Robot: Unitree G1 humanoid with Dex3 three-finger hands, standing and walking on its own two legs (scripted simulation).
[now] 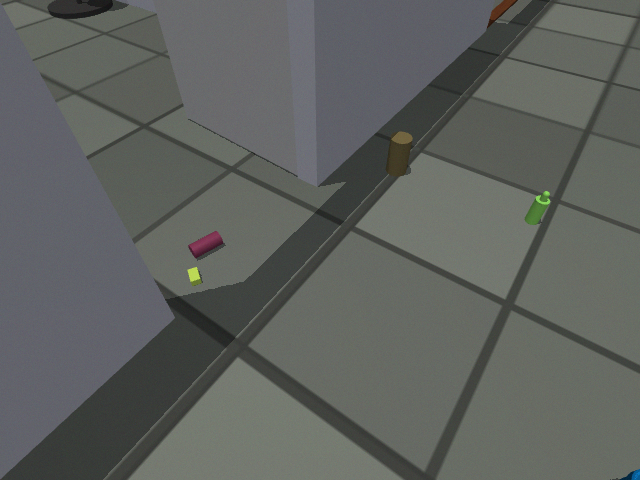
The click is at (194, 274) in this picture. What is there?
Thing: small brick
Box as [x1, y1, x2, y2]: [188, 267, 201, 285]
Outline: 196,267 188,269 192,285 201,282
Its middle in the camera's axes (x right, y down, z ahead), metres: -0.50 +0.13 +1.54
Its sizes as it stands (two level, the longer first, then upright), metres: 0.065 0.038 0.029
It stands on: the floor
